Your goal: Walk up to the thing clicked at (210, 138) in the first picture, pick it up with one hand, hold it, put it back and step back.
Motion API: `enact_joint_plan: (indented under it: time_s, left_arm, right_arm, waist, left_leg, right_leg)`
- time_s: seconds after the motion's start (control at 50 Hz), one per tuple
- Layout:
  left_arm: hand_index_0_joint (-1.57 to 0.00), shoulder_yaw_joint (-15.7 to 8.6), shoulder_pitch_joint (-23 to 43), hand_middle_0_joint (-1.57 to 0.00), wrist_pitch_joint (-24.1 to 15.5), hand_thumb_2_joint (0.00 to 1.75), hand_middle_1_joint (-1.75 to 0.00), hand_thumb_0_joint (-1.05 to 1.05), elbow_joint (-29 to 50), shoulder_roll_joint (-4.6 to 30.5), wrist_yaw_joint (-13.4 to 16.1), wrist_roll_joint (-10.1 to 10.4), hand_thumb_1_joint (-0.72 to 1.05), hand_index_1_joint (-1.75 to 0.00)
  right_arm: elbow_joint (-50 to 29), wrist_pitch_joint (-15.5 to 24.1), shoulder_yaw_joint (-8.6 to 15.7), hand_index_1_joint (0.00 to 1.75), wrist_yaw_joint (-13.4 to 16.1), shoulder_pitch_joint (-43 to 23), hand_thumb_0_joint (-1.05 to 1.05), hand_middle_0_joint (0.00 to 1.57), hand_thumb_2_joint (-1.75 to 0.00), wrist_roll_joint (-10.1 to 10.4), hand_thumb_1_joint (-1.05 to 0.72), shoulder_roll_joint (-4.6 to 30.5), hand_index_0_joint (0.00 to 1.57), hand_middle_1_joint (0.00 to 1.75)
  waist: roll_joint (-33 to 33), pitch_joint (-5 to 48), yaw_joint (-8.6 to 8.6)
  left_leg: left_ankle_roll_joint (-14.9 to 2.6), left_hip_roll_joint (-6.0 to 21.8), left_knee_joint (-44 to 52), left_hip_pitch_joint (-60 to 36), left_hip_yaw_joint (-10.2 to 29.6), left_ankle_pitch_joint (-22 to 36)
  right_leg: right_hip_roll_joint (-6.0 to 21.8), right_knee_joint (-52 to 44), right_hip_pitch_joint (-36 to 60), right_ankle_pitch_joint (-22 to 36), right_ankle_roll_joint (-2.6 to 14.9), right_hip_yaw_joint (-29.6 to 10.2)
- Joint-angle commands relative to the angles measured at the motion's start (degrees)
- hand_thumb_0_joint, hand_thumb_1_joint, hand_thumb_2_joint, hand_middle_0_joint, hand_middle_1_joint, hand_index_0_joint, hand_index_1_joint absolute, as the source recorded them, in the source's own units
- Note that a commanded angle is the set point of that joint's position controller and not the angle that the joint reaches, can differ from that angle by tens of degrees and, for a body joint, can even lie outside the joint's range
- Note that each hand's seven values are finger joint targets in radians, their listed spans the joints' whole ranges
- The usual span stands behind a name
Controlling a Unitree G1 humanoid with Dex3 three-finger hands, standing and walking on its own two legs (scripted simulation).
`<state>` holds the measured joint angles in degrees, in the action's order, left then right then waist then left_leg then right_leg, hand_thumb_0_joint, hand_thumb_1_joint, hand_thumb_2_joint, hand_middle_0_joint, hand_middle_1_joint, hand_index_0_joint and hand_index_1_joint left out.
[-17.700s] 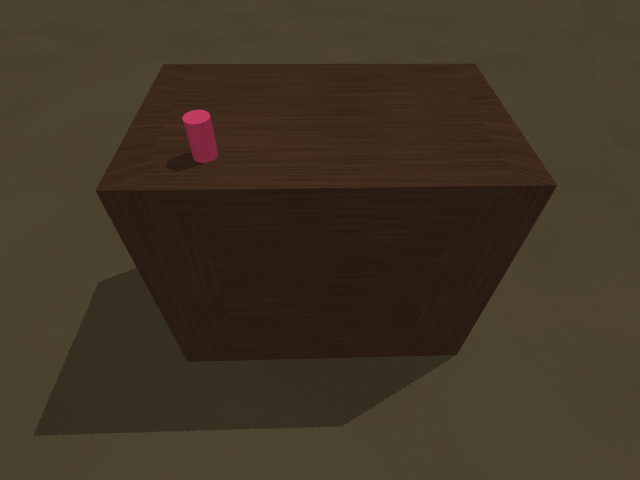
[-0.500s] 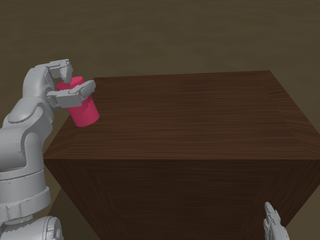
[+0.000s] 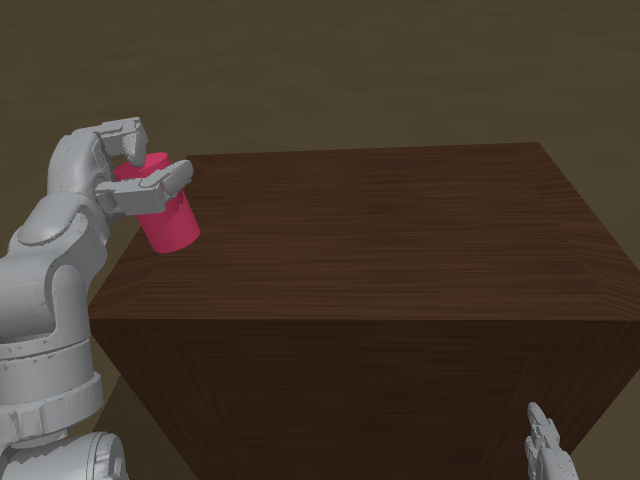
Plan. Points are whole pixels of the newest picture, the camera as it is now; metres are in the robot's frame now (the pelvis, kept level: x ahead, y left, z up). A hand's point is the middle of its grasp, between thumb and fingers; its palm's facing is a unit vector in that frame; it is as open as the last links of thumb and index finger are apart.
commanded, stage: hold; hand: left
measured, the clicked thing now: (159, 203) +0.33 +0.17 +0.25
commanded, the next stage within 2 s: crouch in 0.44 s
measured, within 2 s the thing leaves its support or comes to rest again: neither
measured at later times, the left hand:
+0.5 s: hand (154, 178) +0.33 +0.17 +0.28, palm faces +0.15 -0.99 +0.01, open 4.8 cm
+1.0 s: hand (170, 209) +0.38 +0.19 +0.21, palm faces +0.20 -0.98 +0.02, open 4.7 cm
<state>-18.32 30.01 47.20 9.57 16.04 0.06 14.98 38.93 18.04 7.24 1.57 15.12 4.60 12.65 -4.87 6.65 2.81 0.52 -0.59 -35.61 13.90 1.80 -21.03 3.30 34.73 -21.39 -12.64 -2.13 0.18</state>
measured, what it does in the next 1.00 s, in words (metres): stands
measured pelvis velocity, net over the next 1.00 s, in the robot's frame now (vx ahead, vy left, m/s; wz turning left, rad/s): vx -0.01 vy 0.00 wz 0.00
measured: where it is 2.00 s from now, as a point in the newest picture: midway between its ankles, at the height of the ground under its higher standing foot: outside the picture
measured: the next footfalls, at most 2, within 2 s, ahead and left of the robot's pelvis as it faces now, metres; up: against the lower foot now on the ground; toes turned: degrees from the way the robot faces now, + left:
none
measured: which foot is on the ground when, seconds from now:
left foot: down 0.00-1.00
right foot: down 0.00-1.00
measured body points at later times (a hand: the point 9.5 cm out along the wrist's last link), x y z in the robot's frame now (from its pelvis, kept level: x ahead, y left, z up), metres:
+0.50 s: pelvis +0.00 +0.00 +0.00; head -0.05 -0.04 +0.45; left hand +0.32 +0.22 +0.28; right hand +0.17 -0.25 -0.07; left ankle -0.02 +0.13 -0.73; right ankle +0.06 -0.14 -0.73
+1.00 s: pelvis -0.01 +0.00 +0.00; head -0.03 -0.02 +0.45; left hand +0.36 +0.24 +0.21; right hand +0.15 -0.26 -0.07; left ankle -0.02 +0.13 -0.73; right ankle +0.06 -0.14 -0.73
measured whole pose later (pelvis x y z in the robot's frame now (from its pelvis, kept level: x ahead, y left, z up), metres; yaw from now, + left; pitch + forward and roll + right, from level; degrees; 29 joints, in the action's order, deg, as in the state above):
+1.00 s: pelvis -0.01 +0.00 +0.00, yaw +0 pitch +1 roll +1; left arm -17.7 31.3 31.6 -11.5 17.3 0.1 11.4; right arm 39.7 21.2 5.7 3.4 15.0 3.0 12.4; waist -2.2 4.5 0.4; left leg 0.7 -0.4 -36.6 17.2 1.7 -20.6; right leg 3.1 35.2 -24.5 -11.8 -1.9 0.0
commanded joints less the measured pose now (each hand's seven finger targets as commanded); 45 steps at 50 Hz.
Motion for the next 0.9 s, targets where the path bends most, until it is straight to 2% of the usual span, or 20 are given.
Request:
enact_joint_plan:
  time_s: [0.0, 0.06, 0.1, 0.12, 0.18, 0.24, 0.32, 0.36, 0.44, 0.46, 0.5, 0.52, 0.54, 0.56, 0.58, 0.62, 0.68, 0.74, 0.82, 0.88]
  left_arm:
    - [-1.43, -4.6, 27.8, -1.39, -5.6, 1.33, -1.48, 0.00, 13.5, 12.9, 1.1, 0.1, 0.55, -1.46]
    - [-1.43, -3.4, 25.6, -1.40, -5.4, 1.35, -1.49, 0.00, 12.3, 11.2, 0.7, -0.1, 0.56, -1.47]
    - [-1.44, -5.0, 26.3, -1.41, -5.4, 1.34, -1.49, 0.00, 12.4, 13.9, 0.7, -0.3, 0.57, -1.48]
    - [-1.44, -3.4, 26.0, -1.41, -5.2, 1.34, -1.50, 0.00, 11.9, 12.0, 0.5, -0.2, 0.54, -1.48]
    - [-1.44, -2.7, 23.7, -1.40, -4.8, 1.33, -1.48, 0.00, 9.8, 10.6, -0.1, 0.1, 0.56, -1.47]
    - [-1.42, -2.9, 24.8, -1.39, -5.2, 1.31, -1.47, 0.00, 13.7, 10.9, -0.4, 0.2, 0.56, -1.45]
    - [-1.41, -3.1, 23.2, -1.37, -4.9, 1.31, -1.45, 0.00, 12.9, 10.5, 0.2, 0.3, 0.57, -1.44]
    - [-1.43, -4.7, 24.6, -1.40, -5.8, 1.34, -1.48, 0.00, 13.0, 12.2, 0.6, 0.3, 0.56, -1.47]
    - [-1.41, -3.8, 26.2, -1.38, -6.2, 1.33, -1.48, 0.00, 14.9, 11.8, 1.7, -0.1, 0.54, -1.46]
    - [-1.40, -4.2, 26.4, -1.37, -6.4, 1.32, -1.47, 0.00, 14.7, 12.2, 1.8, -0.2, 0.54, -1.45]
    - [-1.42, -3.8, 25.8, -1.38, -6.3, 1.32, -1.47, 0.00, 11.8, 12.0, 1.6, -0.3, 0.55, -1.46]
    - [-1.46, -4.2, 26.6, -1.45, -6.5, 1.37, -1.53, 0.00, 12.7, 12.6, 1.3, -0.3, 0.47, -1.54]
    - [-1.45, -3.5, 25.3, -1.43, -6.1, 1.29, -1.48, 0.00, 10.6, 12.1, 1.0, -0.5, 0.39, -1.48]
    - [-1.46, -2.9, 24.9, -1.44, -6.1, 1.29, -1.47, 0.00, 10.4, 11.4, 0.7, -0.4, 0.42, -1.47]
    - [-1.47, -3.6, 25.5, -1.45, -6.4, 1.31, -1.49, 0.00, 10.2, 12.0, 0.2, -0.1, 0.47, -1.49]
    - [-1.47, -2.1, 23.2, -1.45, -6.2, 1.30, -1.48, 0.00, 5.7, 10.6, -0.6, -0.4, 0.47, -1.48]
    - [-1.48, -2.8, 24.8, -1.46, -7.7, 1.30, -1.49, 0.00, 4.6, 11.6, -1.1, -0.2, 0.44, -1.49]
    - [-1.47, -2.5, 26.2, -1.45, -9.5, 1.30, -1.49, 0.00, 1.1, 11.5, -0.7, -0.3, 0.49, -1.48]
    - [-1.45, -2.9, 27.4, -1.43, -14.4, 1.29, -1.46, 0.00, -3.9, 12.8, 0.1, -1.5, 0.51, -1.46]
    - [-1.45, -2.7, 30.3, -1.43, -19.3, 1.29, -1.47, 0.00, -4.4, 14.5, 0.2, -2.7, 0.52, -1.46]
  right_arm:
    - [-11.0, 3.5, 2.3, 0.05, 0.6, -8.9, 0.00, 0.05, -0.05, 0.0, 0.56, 7.2, 0.05, 0.05]
    - [-10.8, 3.4, 1.6, 0.05, 0.4, -8.7, 0.00, 0.05, -0.05, 0.0, 0.56, 6.2, 0.05, 0.05]
    - [-9.3, 3.0, 1.6, 0.05, 0.3, -7.0, 0.00, 0.05, -0.05, -0.1, 0.56, 6.2, 0.05, 0.05]
    - [-10.9, 3.2, 1.1, 0.05, 0.1, -8.7, 0.00, 0.05, -0.05, 0.1, 0.56, 5.8, 0.05, 0.05]
    - [-10.4, 3.4, 1.7, 0.05, 0.2, -8.0, 0.00, 0.05, -0.05, 0.1, 0.56, 6.3, 0.05, 0.05]
    - [-10.9, 3.3, 1.6, 0.05, -0.1, -7.8, 0.00, 0.05, -0.05, 0.2, 0.56, 6.2, 0.05, 0.05]
    - [-10.8, 3.4, 1.7, 0.05, -0.1, -8.4, 0.00, 0.05, -0.05, 0.2, 0.57, 6.2, 0.05, 0.05]
    - [-10.3, 3.3, 2.5, 0.05, 0.3, -7.7, 0.00, 0.05, -0.05, 0.0, 0.56, 6.7, 0.05, 0.05]
    - [-9.8, 3.3, 1.2, 0.05, 0.4, -8.4, 0.00, 0.05, -0.05, 0.1, 0.56, 5.1, 0.05, 0.05]
    - [-9.9, 3.5, 2.2, 0.05, 0.5, -8.3, 0.00, 0.05, -0.05, 0.1, 0.56, 6.1, 0.05, 0.05]
    - [-11.3, 3.8, 2.5, 0.05, 0.7, -8.5, 0.00, 0.05, -0.05, 0.0, 0.56, 6.9, 0.05, 0.05]
    - [-10.7, 3.7, 2.2, 0.05, 0.8, -8.2, 0.00, 0.05, -0.07, -0.1, 0.52, 6.9, 0.05, 0.05]
    - [-10.1, 3.8, 1.9, 0.05, 0.6, -8.2, 0.00, 0.05, -0.05, 0.0, 0.55, 6.5, 0.05, 0.05]
    - [-8.9, 3.7, 1.4, 0.05, 0.6, -7.8, 0.00, 0.05, -0.05, 0.0, 0.56, 5.5, 0.05, 0.05]
    - [-9.0, 3.8, 2.2, 0.05, 0.8, -7.8, 0.00, 0.05, -0.05, -0.1, 0.56, 6.6, 0.05, 0.05]
    - [-9.5, 4.2, 2.5, 0.05, 0.8, -8.6, 0.00, 0.05, -0.04, -0.1, 0.56, 7.3, 0.05, 0.05]
    - [-9.6, 4.5, 1.3, 0.05, 0.8, -8.0, 0.00, 0.05, -0.04, -0.4, 0.56, 6.4, 0.05, 0.05]
    - [-10.0, 5.0, 1.3, 0.05, 1.0, -8.0, 0.00, 0.05, -0.04, -0.5, 0.57, 6.8, 0.05, 0.05]
    - [-8.3, 5.8, 1.2, 0.05, 1.7, -7.2, 0.00, 0.05, -0.04, -0.8, 0.57, 7.0, 0.05, 0.05]
    - [-9.1, 6.4, 0.3, 0.05, 2.0, -6.3, 0.00, 0.05, -0.04, -1.2, 0.56, 6.5, 0.05, 0.05]
  waist:
    - [4.6, 11.0, -0.34]
    - [4.4, 10.2, -0.01]
    - [3.9, 10.4, -0.04]
    - [3.9, 9.5, 0.23]
    - [5.3, 7.4, -0.45]
    - [3.6, 10.3, -0.36]
    - [4.9, 7.8, -0.14]
    - [6.4, 9.5, -0.75]
    - [3.3, 9.7, -0.04]
    - [4.8, 9.5, -0.28]
    - [6.1, 10.0, -0.86]
    - [5.4, 10.2, -0.55]
    - [4.6, 8.8, -0.54]
    - [4.9, 8.0, -0.31]
    - [5.2, 8.6, -0.33]
    - [6.7, 6.5, -1.13]
    - [6.9, 6.7, -0.56]
    - [7.5, 7.2, -1.60]
    - [7.0, 6.5, -1.88]
    - [4.3, 10.8, -2.40]
  left_leg:
    - [-0.69, -1.3, 6.1, 2.0, -1.5, 10.9]
    - [-0.16, -1.0, 6.2, 2.3, -0.9, 12.5]
    - [-0.12, -1.0, 6.3, 2.4, -0.9, 12.5]
    - [-0.29, -1.2, 6.4, 2.7, -1.3, 12.0]
    - [-0.47, -0.9, 7.0, 3.3, -0.9, 9.7]
    - [-0.41, -0.9, 6.8, 2.2, -0.9, 10.8]
    - [-0.73, -1.1, 7.0, 3.1, -1.2, 8.4]
    - [-1.05, -1.3, 6.5, 3.0, -1.6, 8.5]
    - [-0.84, -1.7, 6.2, 3.1, -2.1, 9.9]
    - [-0.92, -1.5, 6.3, 2.7, -1.8, 9.5]
    - [-1.05, -1.5, 6.3, 2.6, -1.8, 8.9]
    - [-0.91, -1.4, 6.4, 2.7, -1.6, 9.4]
    - [-0.88, -1.5, 6.4, 3.1, -1.9, 9.1]
    - [-1.04, -1.7, 6.5, 3.6, -2.1, 8.6]
    - [-0.86, -1.3, 6.6, 3.2, -1.6, 9.3]
    - [-1.10, -1.4, 7.0, 3.9, -1.7, 7.5]
    - [-0.98, -1.0, 7.4, 4.6, -1.2, 7.3]
    - [-1.50, -1.5, 7.1, 4.8, -2.0, 5.9]
    - [-1.47, -1.2, 7.5, 6.1, -1.5, 3.6]
    - [-1.21, -1.0, 6.7, 5.3, -1.3, 6.0]
  right_leg:
    - [-2.1, -4.9, 8.9, 4.9, 1.16, 3.7]
    - [-2.2, -4.4, 8.6, 6.2, 1.44, 3.8]
    - [-2.2, -4.4, 8.9, 6.1, 1.45, 3.9]
    - [-2.2, -4.7, 8.8, 5.6, 1.46, 3.9]
    - [-2.4, -5.2, 7.4, 4.0, 1.22, 4.0]
    - [-2.3, -4.7, 8.3, 5.0, 1.42, 3.9]
    - [-2.3, -5.4, 7.7, 3.0, 1.12, 3.9]
    - [-2.0, -5.7, 8.7, 3.1, 1.01, 3.6]
    - [-1.9, -4.9, 8.9, 4.2, 1.25, 3.7]
    - [-2.1, -5.1, 8.7, 4.0, 1.15, 3.7]
    - [-2.0, -5.4, 8.9, 3.6, 0.91, 3.8]
    - [-2.0, -5.4, 9.0, 4.0, 1.02, 3.8]
    - [-2.0, -5.4, 8.2, 3.6, 1.09, 3.8]
    - [-2.0, -5.6, 8.0, 3.0, 1.02, 3.9]
    - [-1.9, -5.5, 8.3, 3.8, 1.03, 3.7]
    - [-2.2, -6.0, 6.8, 2.4, 0.98, 3.7]
    - [-2.2, -6.1, 7.1, 2.3, 1.02, 3.8]
    - [-1.9, -6.2, 7.3, 1.3, 0.77, 3.4]
    - [-1.9, -5.9, 6.2, -0.1, 0.71, 3.3]
    - [-2.0, -4.5, 7.3, 2.5, 1.00, 2.9]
